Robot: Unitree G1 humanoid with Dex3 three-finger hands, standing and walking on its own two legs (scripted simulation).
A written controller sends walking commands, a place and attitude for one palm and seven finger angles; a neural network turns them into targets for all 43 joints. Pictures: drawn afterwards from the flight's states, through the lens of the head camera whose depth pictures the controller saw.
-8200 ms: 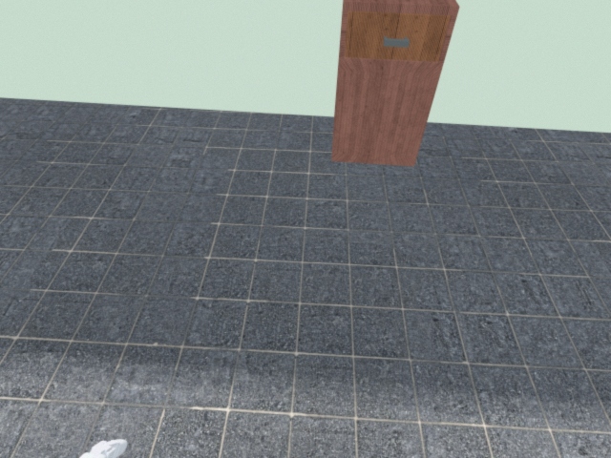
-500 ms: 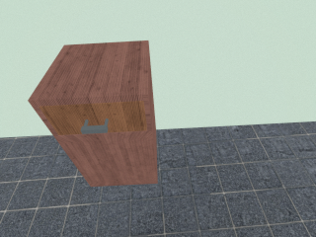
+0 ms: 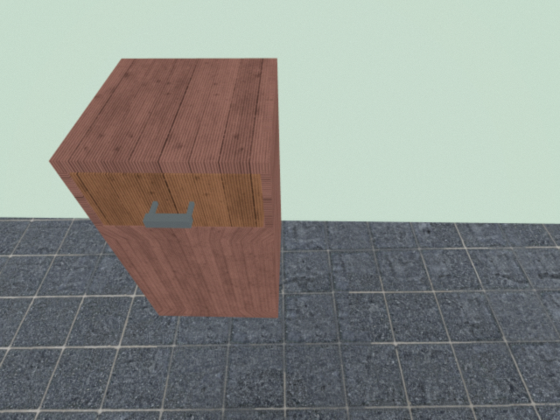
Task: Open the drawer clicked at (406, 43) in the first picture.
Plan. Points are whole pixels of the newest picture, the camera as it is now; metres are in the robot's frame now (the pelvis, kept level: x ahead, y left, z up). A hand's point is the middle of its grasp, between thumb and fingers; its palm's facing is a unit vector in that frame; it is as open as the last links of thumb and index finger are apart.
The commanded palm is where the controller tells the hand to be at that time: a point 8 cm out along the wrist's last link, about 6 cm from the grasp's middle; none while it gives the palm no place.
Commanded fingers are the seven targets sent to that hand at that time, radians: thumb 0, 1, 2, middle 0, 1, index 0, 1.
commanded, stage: come to a stop and stand still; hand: left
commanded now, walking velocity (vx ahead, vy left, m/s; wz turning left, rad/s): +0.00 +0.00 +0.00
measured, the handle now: (170, 213) +0.54 +0.29 -0.11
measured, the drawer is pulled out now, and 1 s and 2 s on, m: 0.00 0.00 0.00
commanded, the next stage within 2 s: look again from close up in 0.90 s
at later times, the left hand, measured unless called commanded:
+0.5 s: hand out of the picture +0.02 +0.21 -0.17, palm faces +0.03 -0.98 -0.21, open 7.4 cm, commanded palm none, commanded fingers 0.00 0.90 0.90 -0.20 -0.30 -0.20 -0.30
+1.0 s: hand out of the picture -0.02 +0.21 -0.17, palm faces +0.04 -0.98 -0.18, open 7.4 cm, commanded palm none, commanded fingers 0.00 0.90 0.90 -0.20 -0.30 -0.20 -0.30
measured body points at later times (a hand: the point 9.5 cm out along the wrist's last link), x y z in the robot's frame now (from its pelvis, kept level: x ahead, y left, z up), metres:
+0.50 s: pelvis +0.01 +0.04 +0.00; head +0.02 +0.03 +0.45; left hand +0.02 +0.26 -0.15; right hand +0.00 -0.18 -0.16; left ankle -0.02 +0.19 -0.74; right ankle -0.06 -0.05 -0.74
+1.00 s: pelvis +0.00 +0.05 +0.00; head +0.01 +0.04 +0.45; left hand -0.02 +0.26 -0.16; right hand -0.02 -0.17 -0.16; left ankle -0.02 +0.19 -0.74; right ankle -0.06 -0.05 -0.74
